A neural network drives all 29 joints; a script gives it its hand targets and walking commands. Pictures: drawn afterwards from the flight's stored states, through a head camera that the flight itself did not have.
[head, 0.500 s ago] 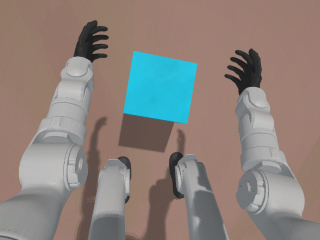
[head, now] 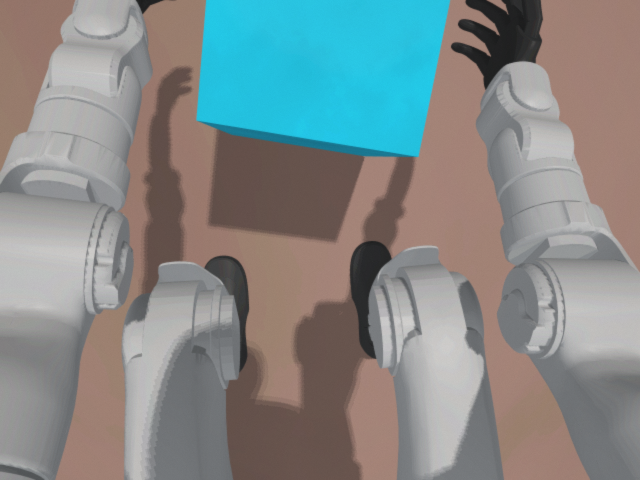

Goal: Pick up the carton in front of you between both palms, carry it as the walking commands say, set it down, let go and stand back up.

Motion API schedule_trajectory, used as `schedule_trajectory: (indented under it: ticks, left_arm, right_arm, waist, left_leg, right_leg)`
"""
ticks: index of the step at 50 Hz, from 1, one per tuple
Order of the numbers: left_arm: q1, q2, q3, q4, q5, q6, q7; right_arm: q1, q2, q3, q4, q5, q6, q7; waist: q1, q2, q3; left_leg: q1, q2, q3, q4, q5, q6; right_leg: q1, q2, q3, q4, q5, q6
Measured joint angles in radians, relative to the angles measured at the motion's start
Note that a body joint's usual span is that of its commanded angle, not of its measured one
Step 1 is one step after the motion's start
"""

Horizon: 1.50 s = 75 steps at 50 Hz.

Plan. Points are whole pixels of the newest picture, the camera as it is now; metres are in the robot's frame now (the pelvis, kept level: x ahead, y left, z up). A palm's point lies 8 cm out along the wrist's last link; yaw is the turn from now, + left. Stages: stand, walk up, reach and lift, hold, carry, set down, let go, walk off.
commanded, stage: reach and lift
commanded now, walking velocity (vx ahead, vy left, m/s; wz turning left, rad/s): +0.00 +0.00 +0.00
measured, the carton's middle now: (316, 57) +0.53 -0.02 -0.27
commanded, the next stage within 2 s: none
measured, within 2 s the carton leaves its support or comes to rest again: leaves its support in 0.88 s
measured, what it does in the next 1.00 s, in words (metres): stands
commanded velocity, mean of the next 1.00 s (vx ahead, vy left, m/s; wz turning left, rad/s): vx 0.00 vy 0.00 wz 0.00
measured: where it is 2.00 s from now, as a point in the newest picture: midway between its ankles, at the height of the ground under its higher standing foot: (303, 327)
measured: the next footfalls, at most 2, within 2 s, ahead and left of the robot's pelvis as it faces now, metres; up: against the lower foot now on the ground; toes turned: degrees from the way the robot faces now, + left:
none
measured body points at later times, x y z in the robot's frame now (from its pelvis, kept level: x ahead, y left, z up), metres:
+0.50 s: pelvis +0.01 +0.00 -0.02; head +0.38 +0.01 +0.23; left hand +0.58 +0.14 -0.21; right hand +0.52 -0.20 -0.20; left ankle +0.11 +0.13 -0.36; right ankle +0.13 -0.13 -0.36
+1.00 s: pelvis +0.01 +0.01 -0.03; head +0.36 +0.02 +0.25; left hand +0.57 +0.12 -0.19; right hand +0.54 -0.18 -0.17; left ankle +0.11 +0.13 -0.36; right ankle +0.13 -0.13 -0.36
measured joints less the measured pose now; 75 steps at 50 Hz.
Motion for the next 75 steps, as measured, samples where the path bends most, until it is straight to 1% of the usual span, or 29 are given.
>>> schedule_trajectory:
  ticks: [4, 7, 12, 21, 26, 30, 32, 33, 36, 38, 42, 45, 47, 48, 50, 54, 57, 63, 67, 71, 75]
  left_arm:
    - [-0.030, 0.006, -0.033, 0.014, -0.027, -0.024, 0.005]
    - [-0.016, 0.013, -0.052, -0.006, -0.038, -0.032, 0.011]
    - [-0.004, 0.010, -0.077, -0.034, -0.059, -0.037, 0.018]
    - [0.006, -0.028, -0.049, -0.007, -0.035, -0.042, 0.022]
    - [-0.003, -0.035, -0.066, 0.002, -0.045, -0.044, 0.025]
    - [-0.033, -0.062, -0.092, 0.012, -0.050, -0.048, 0.027]
    - [-0.050, -0.076, -0.083, 0.025, -0.037, -0.048, 0.053]
    - [-0.058, -0.078, -0.083, 0.034, -0.033, -0.048, 0.058]
    - [-0.092, -0.087, -0.072, 0.080, -0.008, -0.044, 0.054]
    - [-0.109, -0.095, -0.042, 0.098, 0.028, -0.026, 0.050]
    - [-0.088, -0.115, 0.025, 0.068, 0.090, 0.022, 0.047]
    - [-0.037, -0.129, 0.049, 0.010, 0.101, 0.049, 0.049]
    - [0.004, -0.140, 0.050, -0.041, 0.094, 0.065, 0.056]
    - [0.026, -0.146, 0.049, -0.070, 0.089, 0.074, 0.062]
    - [0.069, -0.164, 0.050, -0.129, 0.085, 0.095, 0.077]
    - [0.161, -0.198, 0.079, -0.251, 0.106, 0.145, 0.076]
    - [0.214, -0.241, 0.131, -0.308, 0.145, 0.184, 0.071]
    - [0.256, -0.316, 0.296, -0.289, 0.285, 0.234, 0.027]
    - [0.275, -0.345, 0.368, -0.284, 0.358, 0.249, 0.003]
    - [0.299, -0.367, 0.407, -0.302, 0.397, 0.253, -0.012]
    - [0.339, -0.388, 0.416, -0.342, 0.406, 0.258, -0.019]
  right_arm:
    - [-0.030, -0.014, 0.020, 0.032, 0.023, -0.022, -0.006]
    - [-0.043, -0.024, 0.044, 0.047, 0.047, -0.032, -0.008]
    - [-0.056, -0.032, 0.067, 0.054, 0.079, -0.045, -0.008]
    - [-0.024, -0.004, 0.058, 0.059, 0.046, -0.054, -0.012]
    - [-0.030, -0.008, 0.078, 0.054, 0.061, -0.053, -0.012]
    - [-0.074, 0.005, 0.105, 0.069, 0.073, -0.053, -0.010]
    - [-0.097, 0.018, 0.089, 0.084, 0.063, -0.051, -0.033]
    - [-0.103, 0.021, 0.080, 0.090, 0.059, -0.052, -0.042]
    - [-0.116, 0.030, 0.037, 0.100, 0.033, -0.043, -0.050]
    - [-0.121, 0.036, -0.007, 0.096, -0.006, -0.019, -0.045]
    - [-0.104, 0.040, -0.061, 0.056, -0.069, 0.043, -0.016]
    - [-0.069, 0.047, -0.070, 0.003, -0.077, 0.081, -0.003]
    - [-0.037, 0.056, -0.074, -0.043, -0.073, 0.100, -0.006]
    - [-0.018, 0.063, -0.077, -0.071, -0.070, 0.108, -0.015]
    - [0.025, 0.086, -0.086, -0.133, -0.067, 0.124, -0.054]
    - [0.126, 0.127, -0.119, -0.259, -0.090, 0.164, -0.046]
    - [0.183, 0.156, -0.160, -0.313, -0.133, 0.197, -0.024]
    - [0.208, 0.212, -0.269, -0.293, -0.280, 0.255, 0.027]
    - [0.219, 0.237, -0.310, -0.293, -0.360, 0.280, 0.048]
    - [0.239, 0.254, -0.324, -0.314, -0.399, 0.293, 0.061]
    - [0.271, 0.264, -0.314, -0.347, -0.405, 0.302, 0.068]
  waist:
    - [0.000, -0.014, 0.075]
    - [0.004, -0.027, 0.105]
    - [0.008, -0.024, 0.099]
    - [0.008, -0.007, 0.050]
    - [0.008, -0.007, 0.057]
    - [0.008, -0.011, 0.074]
    - [0.010, -0.013, 0.082]
    - [0.011, -0.013, 0.084]
    - [0.014, -0.012, 0.085]
    - [0.015, -0.011, 0.086]
    - [0.015, -0.006, 0.073]
    - [0.013, -0.007, 0.046]
    - [0.013, -0.010, 0.024]
    - [0.013, -0.011, 0.011]
    - [0.014, -0.013, -0.021]
    - [0.020, -0.014, -0.106]
    - [0.028, -0.010, -0.178]
    - [0.035, 0.008, -0.305]
    - [0.037, 0.019, -0.357]
    - [0.039, 0.024, -0.389]
    - [0.043, 0.022, -0.411]
  left_leg:
    - [-0.001, -0.005, -0.002, 0.050, -0.010, -0.003]
    - [0.009, 0.005, -0.002, 0.082, -0.032, -0.002]
    - [0.005, 0.009, -0.001, 0.111, -0.055, 0.002]
    - [-0.009, 0.010, 0.005, 0.111, -0.060, 0.009]
    - [-0.007, 0.009, 0.006, 0.097, -0.045, 0.010]
    - [-0.001, 0.008, 0.006, 0.085, -0.034, 0.009]
    - [0.004, 0.008, 0.004, 0.081, -0.031, 0.009]
    - [0.005, 0.007, 0.003, 0.079, -0.030, 0.009]
    - [0.003, 0.002, -0.001, 0.081, -0.028, 0.007]
    - [0.003, -0.002, -0.002, 0.089, -0.029, 0.007]
    - [0.002, -0.007, 0.003, 0.112, -0.043, 0.010]
    - [-0.004, -0.011, 0.008, 0.124, -0.054, 0.012]
    - [-0.007, -0.014, 0.010, 0.128, -0.059, 0.011]
    - [-0.009, -0.017, 0.010, 0.128, -0.061, 0.009]
    - [-0.012, -0.024, 0.008, 0.124, -0.060, 0.004]
    - [-0.007, -0.044, 0.002, 0.095, -0.052, -0.012]
    - [0.018, -0.056, -0.005, 0.053, -0.042, -0.020]
    - [0.092, -0.071, -0.019, -0.072, -0.011, -0.025]
    - [0.144, -0.077, -0.023, -0.159, 0.011, -0.023]
    - [0.193, -0.079, -0.024, -0.233, 0.026, -0.020]
    - [0.243, -0.078, -0.025, -0.293, 0.031, -0.020]
  right_leg:
    - [0.000, -0.015, -0.008, 0.053, -0.015, -0.007]
    - [0.009, -0.016, -0.013, 0.082, -0.031, -0.012]
    - [0.005, -0.018, -0.015, 0.108, -0.052, -0.012]
    - [-0.009, -0.017, -0.010, 0.106, -0.055, -0.005]
    - [-0.006, -0.018, -0.008, 0.092, -0.041, -0.006]
    - [0.000, -0.018, -0.008, 0.080, -0.030, -0.006]
    - [0.004, -0.016, -0.009, 0.075, -0.026, -0.006]
    - [0.006, -0.015, -0.010, 0.073, -0.024, -0.006]
    - [0.007, -0.014, -0.011, 0.073, -0.023, -0.004]
    - [0.008, -0.013, -0.010, 0.081, -0.026, -0.002]
    - [0.007, -0.009, -0.002, 0.105, -0.042, 0.005]
    - [0.000, -0.003, 0.007, 0.119, -0.054, 0.011]
    - [-0.004, 0.003, 0.013, 0.124, -0.059, 0.016]
    - [-0.006, 0.008, 0.017, 0.125, -0.060, 0.020]
    - [-0.010, 0.019, 0.025, 0.122, -0.062, 0.027]
    - [-0.006, 0.032, 0.038, 0.099, -0.058, 0.037]
    - [0.019, 0.033, 0.041, 0.062, -0.052, 0.035]
    - [0.093, 0.034, 0.040, -0.059, -0.026, 0.025]
    - [0.143, 0.040, 0.047, -0.145, -0.003, 0.022]
    - [0.189, 0.047, 0.056, -0.218, 0.014, 0.022]
    - [0.235, 0.053, 0.065, -0.276, 0.022, 0.022]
